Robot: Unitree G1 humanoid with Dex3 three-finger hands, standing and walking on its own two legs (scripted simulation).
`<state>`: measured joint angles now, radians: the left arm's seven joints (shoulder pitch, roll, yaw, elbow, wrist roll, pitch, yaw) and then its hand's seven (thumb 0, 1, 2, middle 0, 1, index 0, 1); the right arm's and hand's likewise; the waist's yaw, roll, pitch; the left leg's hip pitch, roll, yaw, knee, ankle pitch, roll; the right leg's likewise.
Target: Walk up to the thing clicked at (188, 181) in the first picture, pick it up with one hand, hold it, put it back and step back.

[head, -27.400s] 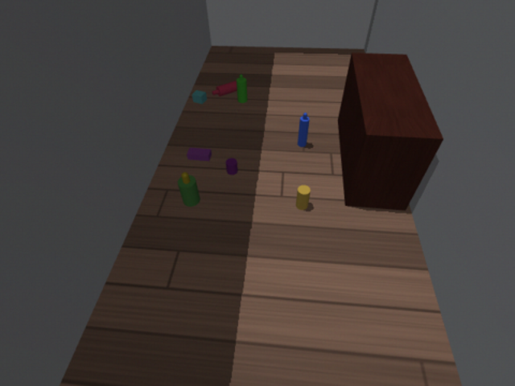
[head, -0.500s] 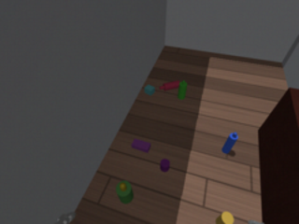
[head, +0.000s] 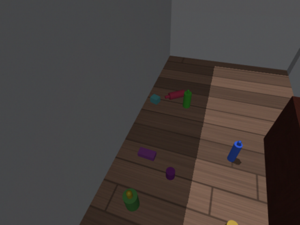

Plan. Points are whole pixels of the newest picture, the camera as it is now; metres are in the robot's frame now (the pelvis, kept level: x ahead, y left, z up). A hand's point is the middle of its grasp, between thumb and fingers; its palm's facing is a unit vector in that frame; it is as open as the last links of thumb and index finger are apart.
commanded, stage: stand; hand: left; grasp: from the side
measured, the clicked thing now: (130, 198) +0.44 +0.19 -0.68
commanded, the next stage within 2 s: step back in 1.36 s
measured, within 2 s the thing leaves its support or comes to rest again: neither
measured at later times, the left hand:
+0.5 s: hand out of the picture +0.06 +0.25 -0.15, palm faces -0.02 -0.94 -0.35, open 7.4 cm
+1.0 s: hand out of the picture +0.08 +0.24 -0.15, palm faces -0.03 -0.94 -0.35, open 7.4 cm
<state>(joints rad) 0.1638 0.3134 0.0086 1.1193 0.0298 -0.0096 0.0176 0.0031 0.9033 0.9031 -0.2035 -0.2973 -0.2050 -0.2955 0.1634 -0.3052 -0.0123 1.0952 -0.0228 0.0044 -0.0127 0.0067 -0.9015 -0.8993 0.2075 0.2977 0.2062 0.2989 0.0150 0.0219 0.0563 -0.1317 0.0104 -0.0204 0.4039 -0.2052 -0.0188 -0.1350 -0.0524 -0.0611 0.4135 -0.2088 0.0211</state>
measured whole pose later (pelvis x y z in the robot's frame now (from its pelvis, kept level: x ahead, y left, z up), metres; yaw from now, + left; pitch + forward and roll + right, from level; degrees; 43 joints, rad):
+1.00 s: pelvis +0.01 +0.00 +0.00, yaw -1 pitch -2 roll +0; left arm 0.10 0.33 0.01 1.16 0.02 -0.01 0.00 0.00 0.90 0.90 -0.20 -0.30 -0.20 -0.30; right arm 0.12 -0.34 0.00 1.15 -0.01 0.00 -0.01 0.01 -0.90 -0.90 0.21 0.30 0.21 0.30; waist 0.00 0.02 0.05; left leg -0.10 0.03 -0.01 0.32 -0.18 -0.03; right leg -0.12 -0.04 -0.05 0.33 -0.18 0.02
